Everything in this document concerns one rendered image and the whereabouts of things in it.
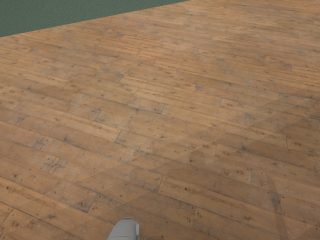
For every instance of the robot left thigh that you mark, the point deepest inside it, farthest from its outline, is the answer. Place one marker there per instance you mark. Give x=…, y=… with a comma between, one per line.
x=126, y=229

